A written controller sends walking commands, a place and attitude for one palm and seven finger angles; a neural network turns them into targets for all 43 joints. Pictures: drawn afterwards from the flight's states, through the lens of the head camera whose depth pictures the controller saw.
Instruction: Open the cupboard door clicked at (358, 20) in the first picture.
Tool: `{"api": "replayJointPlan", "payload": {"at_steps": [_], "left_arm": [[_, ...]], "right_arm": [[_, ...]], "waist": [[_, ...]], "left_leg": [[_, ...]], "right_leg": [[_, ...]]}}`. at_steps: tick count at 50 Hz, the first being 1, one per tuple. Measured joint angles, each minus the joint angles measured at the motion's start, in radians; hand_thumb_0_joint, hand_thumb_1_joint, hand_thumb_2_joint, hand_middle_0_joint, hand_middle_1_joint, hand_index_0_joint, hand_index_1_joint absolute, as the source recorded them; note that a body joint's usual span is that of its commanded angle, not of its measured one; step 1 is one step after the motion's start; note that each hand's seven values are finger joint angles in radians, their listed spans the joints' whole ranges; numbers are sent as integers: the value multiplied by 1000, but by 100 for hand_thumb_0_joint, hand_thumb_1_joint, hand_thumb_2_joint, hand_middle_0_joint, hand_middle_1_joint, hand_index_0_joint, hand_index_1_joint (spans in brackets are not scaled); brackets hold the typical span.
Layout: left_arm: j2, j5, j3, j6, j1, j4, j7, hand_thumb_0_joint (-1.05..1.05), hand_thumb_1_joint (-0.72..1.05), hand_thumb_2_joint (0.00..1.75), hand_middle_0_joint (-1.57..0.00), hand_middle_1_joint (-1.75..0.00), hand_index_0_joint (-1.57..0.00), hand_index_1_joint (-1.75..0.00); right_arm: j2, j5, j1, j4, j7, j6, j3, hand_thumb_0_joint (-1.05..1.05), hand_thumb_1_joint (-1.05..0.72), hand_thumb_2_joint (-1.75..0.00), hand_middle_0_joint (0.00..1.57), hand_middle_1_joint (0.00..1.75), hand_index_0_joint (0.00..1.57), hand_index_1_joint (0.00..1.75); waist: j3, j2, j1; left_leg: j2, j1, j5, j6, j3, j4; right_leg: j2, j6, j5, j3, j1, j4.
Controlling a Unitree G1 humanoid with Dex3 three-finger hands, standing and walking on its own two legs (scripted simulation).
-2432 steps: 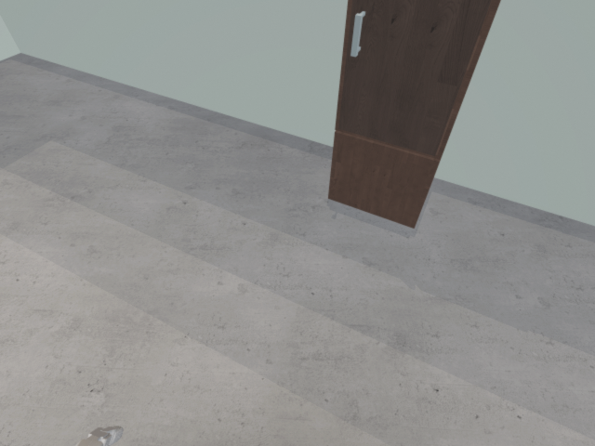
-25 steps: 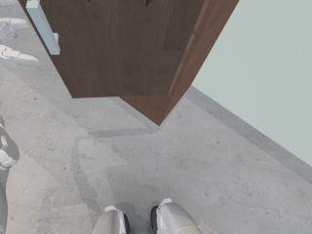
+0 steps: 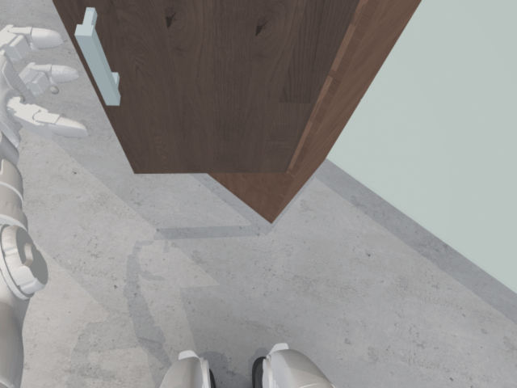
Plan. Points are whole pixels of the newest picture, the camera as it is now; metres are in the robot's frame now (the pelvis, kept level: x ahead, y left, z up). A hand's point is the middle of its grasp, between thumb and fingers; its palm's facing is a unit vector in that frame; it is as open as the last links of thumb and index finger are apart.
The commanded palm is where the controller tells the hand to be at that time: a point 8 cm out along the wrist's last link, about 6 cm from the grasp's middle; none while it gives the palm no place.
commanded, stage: move the hooked fingers beside the handle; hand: left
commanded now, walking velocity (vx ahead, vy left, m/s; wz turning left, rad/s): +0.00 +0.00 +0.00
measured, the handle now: (102, 60) +0.58 +0.18 +0.09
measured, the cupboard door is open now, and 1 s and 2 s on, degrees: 43 43 42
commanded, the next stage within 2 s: slide the fingers in behind the handle in 0.20 s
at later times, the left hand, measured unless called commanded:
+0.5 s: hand (60, 87) +0.53 +0.23 +0.09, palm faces -0.04 -1.00 +0.02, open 14.0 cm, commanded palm +0.51 +0.26 +0.08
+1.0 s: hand (91, 88) +0.53 +0.19 +0.09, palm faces -0.03 -1.00 +0.00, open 14.0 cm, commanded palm +0.51 +0.22 +0.08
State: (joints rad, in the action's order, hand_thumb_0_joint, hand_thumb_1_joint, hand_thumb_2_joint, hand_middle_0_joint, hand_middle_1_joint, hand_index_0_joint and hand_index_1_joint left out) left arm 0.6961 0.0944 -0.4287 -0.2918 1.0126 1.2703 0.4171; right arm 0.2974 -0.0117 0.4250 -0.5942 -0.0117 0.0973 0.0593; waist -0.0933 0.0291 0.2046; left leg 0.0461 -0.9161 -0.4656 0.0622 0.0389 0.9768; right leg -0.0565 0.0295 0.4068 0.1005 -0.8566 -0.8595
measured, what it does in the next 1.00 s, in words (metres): stands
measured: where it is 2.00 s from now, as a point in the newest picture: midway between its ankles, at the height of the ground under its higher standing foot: outside the picture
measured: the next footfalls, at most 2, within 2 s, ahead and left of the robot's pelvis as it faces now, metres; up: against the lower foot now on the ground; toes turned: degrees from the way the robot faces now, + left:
none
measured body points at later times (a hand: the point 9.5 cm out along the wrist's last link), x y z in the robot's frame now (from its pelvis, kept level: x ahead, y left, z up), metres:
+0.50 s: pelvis -0.01 +0.00 -0.01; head +0.14 +0.03 +0.42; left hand +0.52 +0.28 +0.09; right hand -0.05 -0.27 -0.10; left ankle -0.01 +0.07 -0.68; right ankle -0.01 -0.11 -0.68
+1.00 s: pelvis -0.01 +0.00 +0.00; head +0.13 +0.03 +0.42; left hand +0.52 +0.24 +0.09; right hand -0.04 -0.26 -0.11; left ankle -0.01 +0.07 -0.68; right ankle -0.01 -0.11 -0.68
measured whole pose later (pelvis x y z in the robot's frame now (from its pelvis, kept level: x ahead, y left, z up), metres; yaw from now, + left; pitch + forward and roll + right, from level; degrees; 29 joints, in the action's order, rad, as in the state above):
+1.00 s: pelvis -0.01 +0.00 +0.00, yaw +0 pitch +23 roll -5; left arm 0.57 0.07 -0.38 -0.34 1.04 1.25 0.27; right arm 0.27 -0.02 0.44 -0.62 0.02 0.07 0.06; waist -0.10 0.04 0.21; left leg 0.04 -0.94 -0.47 0.07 0.04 1.00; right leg -0.05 0.02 0.41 0.10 -0.88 -0.89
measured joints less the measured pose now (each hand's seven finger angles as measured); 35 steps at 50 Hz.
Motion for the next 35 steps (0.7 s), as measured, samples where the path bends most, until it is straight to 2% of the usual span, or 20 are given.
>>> {"api": "replayJointPlan", "payload": {"at_steps": [8,17,24,30,35], "left_arm": [[-12,-13,-24,-51,4,-30,-34,-1,-50,30,-30,-120,-30,-120],[44,-23,-17,-13,35,24,-20,-1,-50,30,-30,-120,-30,-120],[14,4,-2,-34,51,16,-12,-1,-50,30,-30,-120,-30,-120],[-6,-14,-8,-21,46,7,-48,-1,-50,30,-30,-120,-31,-120],[-36,-18,14,-38,26,-29,-83,-1,-50,30,-30,-120,-31,-121]], "right_arm": [[-9,-1,-19,2,2,-12,2,0,-90,-90,20,30,20,30],[-9,5,3,0,-6,-11,15,0,-90,-90,20,30,20,30],[-9,1,24,-28,-2,-15,13,0,-90,-90,20,30,20,30],[-6,-4,31,-19,2,-21,6,0,-90,-90,20,30,20,30],[-9,-10,36,-22,12,-23,-1,0,-90,-90,20,30,20,30]], "waist": [[10,-7,5],[16,2,17],[14,0,14],[10,1,25],[7,6,17]], "left_leg": [[3,-22,-1,-3,0,22],[5,-37,4,-2,0,27],[3,-47,4,1,-3,34],[3,-54,3,3,0,36],[0,-49,3,5,3,33]], "right_leg": [[-1,3,3,1,-24,-26],[-3,3,-4,1,-38,-29],[-1,2,-4,3,-47,-34],[0,-1,-5,0,-54,-35],[2,-4,-5,-3,-50,-34]]}}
